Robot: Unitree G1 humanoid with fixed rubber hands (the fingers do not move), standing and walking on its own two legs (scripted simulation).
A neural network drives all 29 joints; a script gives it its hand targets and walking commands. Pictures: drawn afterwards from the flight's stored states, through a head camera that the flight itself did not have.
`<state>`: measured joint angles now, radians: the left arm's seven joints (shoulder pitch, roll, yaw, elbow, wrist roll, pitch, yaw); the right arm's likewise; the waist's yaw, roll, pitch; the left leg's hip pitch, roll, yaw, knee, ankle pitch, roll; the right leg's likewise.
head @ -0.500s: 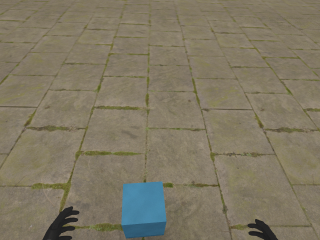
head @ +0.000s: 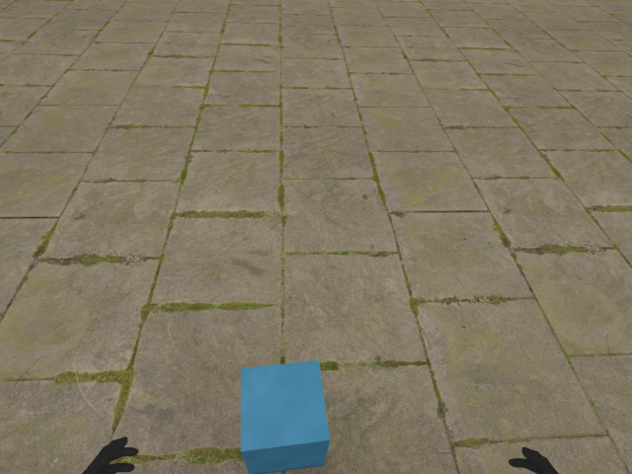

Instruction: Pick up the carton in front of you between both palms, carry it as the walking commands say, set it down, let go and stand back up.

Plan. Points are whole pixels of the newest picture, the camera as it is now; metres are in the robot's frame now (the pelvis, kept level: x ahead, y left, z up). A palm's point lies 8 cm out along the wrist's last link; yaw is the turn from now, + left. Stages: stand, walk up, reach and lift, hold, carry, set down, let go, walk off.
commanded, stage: stand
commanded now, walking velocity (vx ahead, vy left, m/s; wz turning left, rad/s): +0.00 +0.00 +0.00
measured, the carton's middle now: (283, 418) +0.40 +0.08 -0.65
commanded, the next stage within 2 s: none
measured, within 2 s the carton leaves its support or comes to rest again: neither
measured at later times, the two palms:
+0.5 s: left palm out of the picture +0.08 +0.30 -0.10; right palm out of the picture +0.09 -0.31 -0.09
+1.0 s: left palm out of the picture +0.06 +0.31 -0.10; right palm out of the picture +0.07 -0.31 -0.09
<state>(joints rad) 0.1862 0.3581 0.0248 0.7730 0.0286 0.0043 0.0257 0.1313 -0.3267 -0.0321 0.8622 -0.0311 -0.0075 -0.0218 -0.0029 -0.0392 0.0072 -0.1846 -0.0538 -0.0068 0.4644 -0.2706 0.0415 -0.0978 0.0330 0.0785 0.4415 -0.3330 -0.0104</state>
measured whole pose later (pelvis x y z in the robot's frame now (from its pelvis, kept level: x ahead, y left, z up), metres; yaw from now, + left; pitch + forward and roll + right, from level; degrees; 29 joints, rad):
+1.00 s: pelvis -0.03 +0.00 +0.01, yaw +1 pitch -2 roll +0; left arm 0.15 0.39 0.01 0.98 0.02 -0.01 0.02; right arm 0.10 -0.38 -0.01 1.05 -0.01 -0.01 -0.01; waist 0.00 -0.02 0.03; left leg -0.14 -0.05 -0.03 0.35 -0.17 0.04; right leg -0.05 0.03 0.06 0.33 -0.24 -0.01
